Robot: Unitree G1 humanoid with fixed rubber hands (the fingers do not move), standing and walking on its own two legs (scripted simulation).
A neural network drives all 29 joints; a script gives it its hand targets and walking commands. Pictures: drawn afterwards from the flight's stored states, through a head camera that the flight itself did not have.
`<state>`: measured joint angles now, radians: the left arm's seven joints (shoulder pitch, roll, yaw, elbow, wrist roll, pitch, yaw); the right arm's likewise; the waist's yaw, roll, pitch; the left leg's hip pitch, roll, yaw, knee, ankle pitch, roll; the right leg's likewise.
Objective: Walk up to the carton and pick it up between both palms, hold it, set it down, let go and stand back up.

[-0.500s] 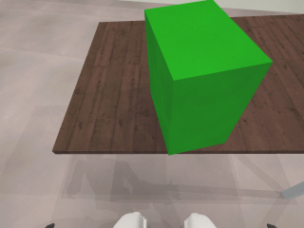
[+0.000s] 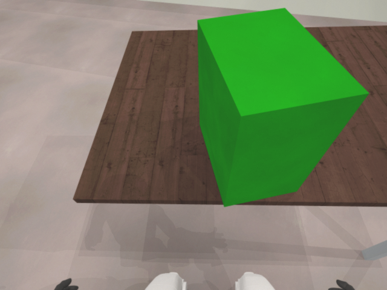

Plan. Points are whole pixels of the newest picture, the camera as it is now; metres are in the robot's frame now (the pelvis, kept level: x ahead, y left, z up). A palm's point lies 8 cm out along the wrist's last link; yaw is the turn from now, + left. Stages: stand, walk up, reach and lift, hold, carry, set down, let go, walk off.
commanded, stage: walk up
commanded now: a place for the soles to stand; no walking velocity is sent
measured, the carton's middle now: (252, 114) +0.41 -0.09 +0.13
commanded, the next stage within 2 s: none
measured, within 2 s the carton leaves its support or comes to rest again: neither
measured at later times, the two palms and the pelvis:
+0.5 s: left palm out of the picture +0.05 +0.32 -0.10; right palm out of the picture +0.06 -0.31 -0.11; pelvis -0.01 +0.00 +0.00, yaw +0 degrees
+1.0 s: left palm out of the picture +0.04 +0.26 -0.13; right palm out of the picture +0.01 -0.39 -0.09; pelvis -0.05 -0.05 -0.01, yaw -1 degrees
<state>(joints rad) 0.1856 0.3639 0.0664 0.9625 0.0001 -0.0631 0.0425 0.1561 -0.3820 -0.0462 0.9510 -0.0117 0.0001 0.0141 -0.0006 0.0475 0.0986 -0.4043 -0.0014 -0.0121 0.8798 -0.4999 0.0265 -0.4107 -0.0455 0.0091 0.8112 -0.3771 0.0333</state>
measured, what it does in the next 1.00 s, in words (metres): lifts its right foot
